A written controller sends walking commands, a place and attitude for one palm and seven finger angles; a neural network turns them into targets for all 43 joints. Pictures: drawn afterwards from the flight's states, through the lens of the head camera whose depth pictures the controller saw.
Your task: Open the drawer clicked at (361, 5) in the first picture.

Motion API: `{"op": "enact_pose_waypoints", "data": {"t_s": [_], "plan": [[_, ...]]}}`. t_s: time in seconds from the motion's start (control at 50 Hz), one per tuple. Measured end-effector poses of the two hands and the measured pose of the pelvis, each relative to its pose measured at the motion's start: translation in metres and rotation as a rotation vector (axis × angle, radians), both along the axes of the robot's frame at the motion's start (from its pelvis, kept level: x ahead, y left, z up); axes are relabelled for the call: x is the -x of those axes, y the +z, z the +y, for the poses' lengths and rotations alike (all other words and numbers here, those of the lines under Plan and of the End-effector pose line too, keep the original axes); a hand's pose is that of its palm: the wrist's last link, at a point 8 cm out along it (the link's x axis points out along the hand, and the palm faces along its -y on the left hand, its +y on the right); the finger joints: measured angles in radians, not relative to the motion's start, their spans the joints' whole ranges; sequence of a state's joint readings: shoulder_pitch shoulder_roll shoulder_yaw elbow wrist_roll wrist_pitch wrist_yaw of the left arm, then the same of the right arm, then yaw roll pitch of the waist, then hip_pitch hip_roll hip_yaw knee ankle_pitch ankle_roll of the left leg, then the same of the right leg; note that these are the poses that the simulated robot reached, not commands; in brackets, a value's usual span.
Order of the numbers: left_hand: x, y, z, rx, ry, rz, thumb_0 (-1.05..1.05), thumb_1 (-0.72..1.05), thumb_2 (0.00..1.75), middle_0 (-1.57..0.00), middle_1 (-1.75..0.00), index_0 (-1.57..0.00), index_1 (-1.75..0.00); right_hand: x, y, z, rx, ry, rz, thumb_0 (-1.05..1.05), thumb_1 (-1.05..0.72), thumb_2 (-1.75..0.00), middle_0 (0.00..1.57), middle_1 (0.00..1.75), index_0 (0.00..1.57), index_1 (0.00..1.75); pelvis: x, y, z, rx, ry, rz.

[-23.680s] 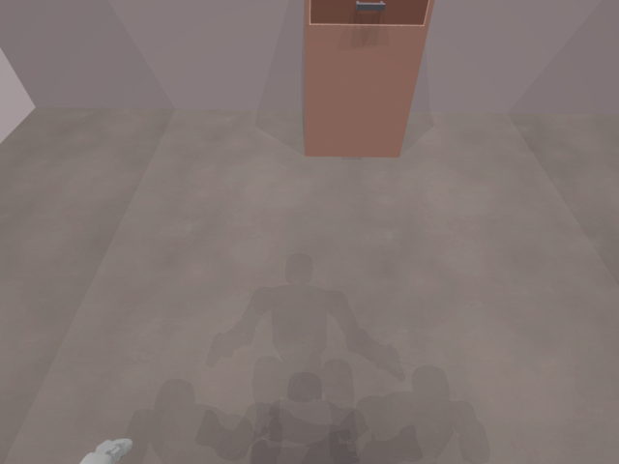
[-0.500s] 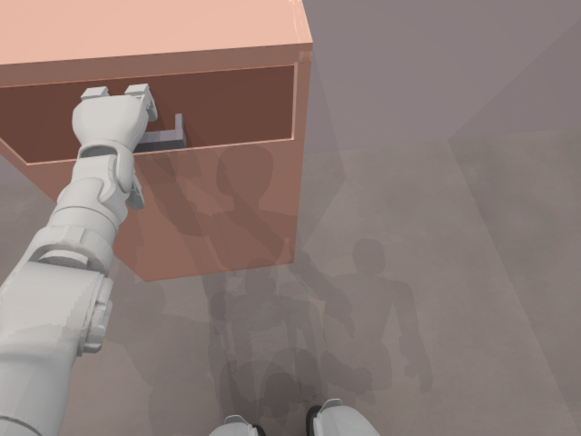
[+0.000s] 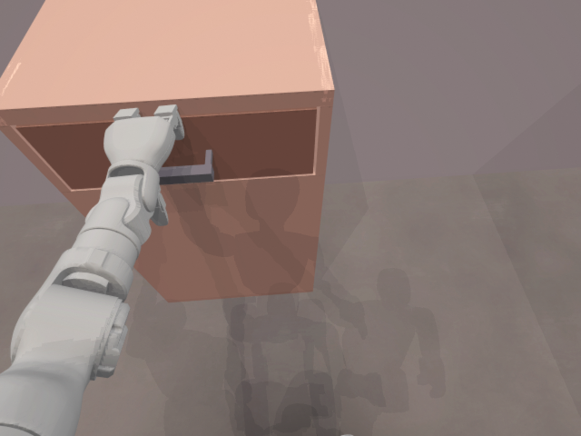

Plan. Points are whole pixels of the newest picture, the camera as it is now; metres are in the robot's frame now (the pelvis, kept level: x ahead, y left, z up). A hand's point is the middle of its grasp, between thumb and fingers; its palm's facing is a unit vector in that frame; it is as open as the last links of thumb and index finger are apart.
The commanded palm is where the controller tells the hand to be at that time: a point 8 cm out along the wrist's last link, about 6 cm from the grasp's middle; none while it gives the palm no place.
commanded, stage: re-aim the fingers above the handle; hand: left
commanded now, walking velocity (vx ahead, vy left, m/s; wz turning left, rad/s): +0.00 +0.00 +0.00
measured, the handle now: (180, 166) +0.54 +0.17 +0.00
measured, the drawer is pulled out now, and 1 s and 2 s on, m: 0.00 0.00 0.00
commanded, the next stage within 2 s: lower the fingers behind the handle in 1.98 s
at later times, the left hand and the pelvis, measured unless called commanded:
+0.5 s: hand (156, 171) +0.49 +0.18 +0.06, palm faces -0.06 +0.01 -1.00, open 13.8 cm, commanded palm +0.47 +0.18 +0.11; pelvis -0.01 -0.01 +0.00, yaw -1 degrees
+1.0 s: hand (152, 177) +0.48 +0.19 +0.04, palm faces -0.13 -0.01 -0.99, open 13.8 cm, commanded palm +0.48 +0.19 +0.11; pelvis -0.02 -0.01 +0.00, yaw -1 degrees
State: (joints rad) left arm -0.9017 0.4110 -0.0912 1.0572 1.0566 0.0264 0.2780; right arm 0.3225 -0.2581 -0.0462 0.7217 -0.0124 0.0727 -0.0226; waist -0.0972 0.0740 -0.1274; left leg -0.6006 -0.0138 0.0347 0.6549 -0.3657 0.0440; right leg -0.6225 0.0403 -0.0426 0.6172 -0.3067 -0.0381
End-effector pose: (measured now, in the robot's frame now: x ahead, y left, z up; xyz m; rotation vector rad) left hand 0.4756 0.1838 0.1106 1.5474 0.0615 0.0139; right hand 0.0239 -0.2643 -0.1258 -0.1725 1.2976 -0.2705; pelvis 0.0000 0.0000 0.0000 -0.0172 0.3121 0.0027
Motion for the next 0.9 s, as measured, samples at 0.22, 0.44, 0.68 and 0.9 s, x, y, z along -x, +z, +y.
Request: {"op": "enact_pose_waypoints", "data": {"t_s": [0.22,0.44,0.68,0.9], "plan": [[0.005,-0.004,-0.014,0.002,-0.030,0.025,0.00,-0.49,0.30,-0.32,-1.20,-0.32,-1.21,0.006,0.002,-0.010,0.016,-0.011,-0.003,0.00,-0.91,-0.90,0.20,0.30,0.20,0.30,0.005,0.000,-0.006,-0.006,0.001,-0.013],[0.005,0.003,-0.008,-0.026,0.034,-0.001,0.00,-0.49,0.30,-0.32,-1.20,-0.32,-1.20,0.030,0.000,-0.012,0.009,-0.048,0.024,0.00,-0.91,-0.90,0.20,0.30,0.20,0.30,0.010,0.000,-0.009,-0.011,-0.017,-0.011],[0.012,0.001,-0.027,0.012,-0.079,0.003,0.00,-0.49,0.30,-0.32,-1.20,-0.32,-1.20,0.038,0.003,-0.015,0.030,-0.047,0.020,0.00,-0.91,-0.90,0.20,0.30,0.20,0.30,0.015,0.000,-0.009,-0.010,-0.009,-0.019],[0.004,0.001,0.002,-0.057,0.079,0.019,0.00,-0.49,0.30,-0.32,-1.20,-0.33,-1.22,0.036,0.001,-0.010,0.017,-0.054,-0.002,0.00,-0.91,-0.90,0.20,0.30,0.20,0.30,0.019,-0.002,-0.007,-0.011,-0.022,-0.002]]}}
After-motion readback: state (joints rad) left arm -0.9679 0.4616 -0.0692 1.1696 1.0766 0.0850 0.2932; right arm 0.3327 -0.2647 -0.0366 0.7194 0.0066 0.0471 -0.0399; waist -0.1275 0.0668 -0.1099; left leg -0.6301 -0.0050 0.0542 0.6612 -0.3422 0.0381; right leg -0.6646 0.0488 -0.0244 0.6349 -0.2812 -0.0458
